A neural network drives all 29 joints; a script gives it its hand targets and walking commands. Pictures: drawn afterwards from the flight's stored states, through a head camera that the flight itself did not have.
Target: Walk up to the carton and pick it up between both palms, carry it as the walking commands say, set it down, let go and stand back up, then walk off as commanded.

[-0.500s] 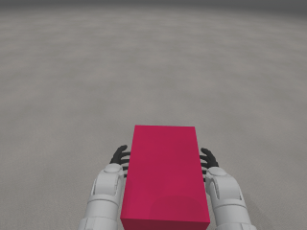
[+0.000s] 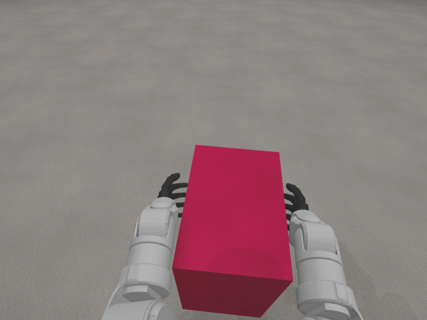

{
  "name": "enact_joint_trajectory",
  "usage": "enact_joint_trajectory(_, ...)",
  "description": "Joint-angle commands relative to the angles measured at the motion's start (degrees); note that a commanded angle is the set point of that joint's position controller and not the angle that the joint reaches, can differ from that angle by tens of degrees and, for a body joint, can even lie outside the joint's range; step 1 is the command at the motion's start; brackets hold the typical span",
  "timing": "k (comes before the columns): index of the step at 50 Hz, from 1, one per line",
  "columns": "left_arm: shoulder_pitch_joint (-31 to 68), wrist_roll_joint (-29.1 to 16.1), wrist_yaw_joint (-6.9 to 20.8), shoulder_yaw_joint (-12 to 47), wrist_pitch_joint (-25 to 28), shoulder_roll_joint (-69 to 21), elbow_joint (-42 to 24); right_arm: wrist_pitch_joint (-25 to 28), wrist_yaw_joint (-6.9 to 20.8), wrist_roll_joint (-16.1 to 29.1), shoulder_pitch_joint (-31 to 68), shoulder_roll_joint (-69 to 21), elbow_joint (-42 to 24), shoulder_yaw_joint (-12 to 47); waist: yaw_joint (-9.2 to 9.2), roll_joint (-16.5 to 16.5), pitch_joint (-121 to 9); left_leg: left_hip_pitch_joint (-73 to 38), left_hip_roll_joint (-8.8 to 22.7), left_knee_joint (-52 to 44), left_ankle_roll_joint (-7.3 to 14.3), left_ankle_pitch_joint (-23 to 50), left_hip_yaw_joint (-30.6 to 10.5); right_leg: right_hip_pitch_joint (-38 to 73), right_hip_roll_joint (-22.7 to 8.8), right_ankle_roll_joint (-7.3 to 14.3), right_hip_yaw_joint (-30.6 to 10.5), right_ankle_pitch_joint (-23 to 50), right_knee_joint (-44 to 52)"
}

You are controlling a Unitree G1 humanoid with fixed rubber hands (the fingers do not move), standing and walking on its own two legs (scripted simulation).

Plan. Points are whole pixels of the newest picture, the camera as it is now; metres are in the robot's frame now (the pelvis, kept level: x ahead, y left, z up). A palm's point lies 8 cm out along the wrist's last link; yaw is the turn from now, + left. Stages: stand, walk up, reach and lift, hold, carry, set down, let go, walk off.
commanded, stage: reach and lift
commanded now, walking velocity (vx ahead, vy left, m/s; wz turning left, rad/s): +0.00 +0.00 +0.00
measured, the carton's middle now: (228, 234) +0.32 -0.01 -0.01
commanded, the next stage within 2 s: hold in 0.68 s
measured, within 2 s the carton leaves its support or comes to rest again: neither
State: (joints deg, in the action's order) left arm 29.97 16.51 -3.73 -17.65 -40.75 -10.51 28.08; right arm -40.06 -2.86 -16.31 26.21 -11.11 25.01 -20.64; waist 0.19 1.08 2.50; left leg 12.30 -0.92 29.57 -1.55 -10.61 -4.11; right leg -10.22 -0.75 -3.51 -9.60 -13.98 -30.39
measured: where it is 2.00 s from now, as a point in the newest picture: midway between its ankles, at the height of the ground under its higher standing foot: outside the picture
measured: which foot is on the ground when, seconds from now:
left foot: down 0.00-1.00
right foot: down 0.00-1.00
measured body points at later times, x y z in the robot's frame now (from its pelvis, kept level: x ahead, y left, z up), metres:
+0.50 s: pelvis +0.02 -0.02 +0.00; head -0.02 -0.01 +0.45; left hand +0.33 +0.11 +0.04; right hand +0.33 -0.15 +0.04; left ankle +0.07 +0.13 -0.73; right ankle +0.05 -0.17 -0.73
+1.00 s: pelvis +0.02 -0.02 +0.01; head -0.03 -0.01 +0.45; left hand +0.32 +0.12 +0.05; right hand +0.32 -0.15 +0.05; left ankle +0.07 +0.13 -0.73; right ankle +0.05 -0.17 -0.73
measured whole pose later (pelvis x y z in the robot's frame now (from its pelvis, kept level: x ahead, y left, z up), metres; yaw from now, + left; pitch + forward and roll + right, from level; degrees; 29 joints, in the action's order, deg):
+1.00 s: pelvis +0.02 -0.02 +0.01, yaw +1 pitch -9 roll +0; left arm 17.7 15.0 -3.2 -9.4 -45.3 -9.4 17.5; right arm -45.2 -3.4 -14.1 17.7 -9.4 18.2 -10.2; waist 0.8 1.0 1.3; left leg 7.0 0.1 26.5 -2.5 -11.1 -5.8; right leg -4.5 -0.1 -2.9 -7.9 -14.3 -27.2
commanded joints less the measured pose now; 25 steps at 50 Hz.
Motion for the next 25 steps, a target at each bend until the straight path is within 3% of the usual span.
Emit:
enact_joint_trajectory(1, 39.9, -15.1, 12.4, 29.0, 2.0, -66.6, 1.7, 2.5, 16.8, 12.9, 46.7, -52.8, 4.4, 29.9, 1.26, -6.2, -19.1, -10.8, -1.2, -10.1, -1.1, -18.1, -2.0, -6.2, 6.6, 4.3, 7.2, -8.0, 4.2)
enact_joint_trajectory(2, 37.8, -15.0, 12.2, 27.8, 1.8, -66.3, 4.6, 2.2, 16.9, 13.0, 46.3, -52.9, 3.8, 30.4, 0.38, -2.9, -18.8, -11.9, -1.6, -9.6, -1.0, -13.1, -1.2, -6.0, 6.7, 4.2, 7.4, -5.8, 5.3)
enact_joint_trajectory(5, 34.9, -15.6, 12.3, 27.8, 1.5, -64.8, 3.0, 1.4, 16.8, 14.9, 47.0, -56.3, -0.2, 34.2, -1.12, 0.7, -20.6, -14.7, -3.5, -6.7, -0.2, -4.6, 1.1, -4.9, 6.2, 3.5, 6.7, -4.2, 6.5)
enact_joint_trajectory(6, 31.8, -14.4, 12.2, 27.2, 0.9, -64.8, 4.1, 1.0, 16.5, 15.1, 44.8, -57.0, 0.4, 33.8, -1.63, 0.3, -19.8, -15.2, -3.5, -6.5, -0.1, -2.0, 1.4, -5.3, 6.1, 3.3, 6.2, -3.2, 7.0)
enact_joint_trajectory(7, 30.5, -14.1, 12.1, 27.1, 1.0, -63.4, 3.2, 0.5, 16.4, 15.1, 44.4, -58.0, 0.0, 35.2, -2.69, 3.1, -20.2, -15.6, -3.7, -6.3, 0.4, 0.7, 1.6, -4.3, 6.3, 2.7, 6.3, -1.9, 7.5)
enact_joint_trajectory(8, 28.7, -14.3, 12.3, 28.3, 0.4, -63.9, 3.1, 0.3, 16.2, 15.1, 42.2, -57.7, -0.7, 35.0, -1.73, 1.4, -20.8, -16.5, -3.9, -6.4, 0.0, 1.6, 2.1, -4.5, 6.3, 2.7, 6.4, -0.7, 7.4)
enact_joint_trajectory(9, 28.6, -14.3, 12.3, 27.4, -0.1, -62.6, 2.0, -1.0, 16.1, 14.0, 37.6, -57.6, 3.6, 33.4, -0.90, 1.6, -16.6, -15.9, -3.8, -7.2, 0.1, 2.3, 2.0, -5.6, 6.2, 2.4, 6.4, -0.5, 8.3)
enact_joint_trajectory(11, 26.6, -13.2, 12.6, 27.4, -0.9, -61.4, 1.8, -1.5, 16.3, 13.7, 36.2, -56.7, 3.2, 32.9, -1.38, 0.2, -14.3, -15.1, -3.9, -8.4, 0.0, 2.6, 2.2, -4.9, 6.5, 2.4, 7.0, 0.3, 8.7)
enact_joint_trajectory(12, 26.2, -13.9, 12.5, 29.5, -0.8, -62.0, -0.7, -1.2, 16.4, 13.6, 35.0, -55.5, 1.4, 33.8, 0.17, 0.4, -14.8, -16.6, -4.0, -8.3, -0.4, 4.8, 1.7, -4.6, 6.8, 2.6, 6.9, 2.2, 8.8)
enact_joint_trajectory(13, 26.5, -14.3, 12.9, 30.2, -0.7, -62.6, -1.5, -0.8, 16.1, 14.7, 37.0, -56.5, -2.1, 35.4, -0.59, -0.4, -16.5, -16.6, -4.2, -7.4, 0.1, 4.5, 1.9, -3.8, 6.5, 2.3, 6.5, 2.0, 8.3)
enact_joint_trajectory(15, 28.3, -15.5, 13.3, 31.8, -0.8, -62.7, -3.5, -1.0, 15.7, 15.1, 35.9, -57.2, -1.4, 35.3, 0.17, -1.4, -14.5, -16.1, -4.1, -7.5, -0.1, 4.3, 1.7, -4.2, 6.5, 2.7, 6.3, 2.2, 8.4)
enact_joint_trajectory(16, 29.5, -14.9, 13.4, 30.8, -0.7, -61.4, -4.4, -1.3, 16.0, 14.8, 35.8, -58.6, -0.6, 34.6, -0.34, 0.5, -12.3, -14.5, -4.1, -7.6, 0.4, 1.4, 2.0, -4.7, 6.5, 2.2, 6.5, -0.9, 8.8)
enact_joint_trajectory(20, 26.7, -16.0, 14.4, 34.2, -0.4, -61.8, -6.2, -0.5, 14.9, 17.4, 36.0, -60.0, -6.9, 40.0, -1.09, -0.6, -16.8, -15.9, -5.1, -6.2, 0.8, 3.7, 2.3, -2.7, 5.9, 1.9, 5.5, 1.5, 8.9)
enact_joint_trajectory(21, 26.4, -16.8, 14.7, 35.3, -0.2, -61.5, -8.3, -0.4, 14.7, 18.4, 36.5, -60.5, -8.9, 41.7, -1.03, -1.3, -18.6, -16.7, -5.3, -5.5, 0.9, 4.9, 2.4, -1.5, 5.8, 1.9, 5.2, 2.9, 8.6)
enact_joint_trajectory(22, 28.4, -18.8, 15.2, 37.6, 0.0, -62.7, -10.3, -0.4, 14.2, 18.6, 34.9, -61.0, -9.7, 42.6, -0.30, -0.1, -22.1, -16.9, -5.2, -5.3, 0.7, 8.1, 2.3, 0.4, 6.0, 1.6, 5.3, 6.8, 8.3)
enact_joint_trajectory(23, 26.8, -18.3, 15.1, 37.8, 0.0, -62.4, -11.9, -0.2, 14.0, 20.0, 35.5, -62.0, -11.6, 43.8, -1.64, -2.1, -24.1, -18.0, -5.5, -4.5, 0.6, 9.7, 2.6, 0.3, 5.7, 1.6, 4.7, 8.1, 7.9)
enact_joint_trajectory(25, 23.2, -18.5, 14.8, 38.0, -0.3, -61.8, -12.6, -0.9, 13.8, 20.3, 32.8, -62.2, -12.7, 45.3, -1.93, -0.4, -27.0, -17.6, -5.5, -4.6, 0.8, 13.7, 2.4, 3.2, 5.6, 1.2, 4.4, 13.4, 7.6)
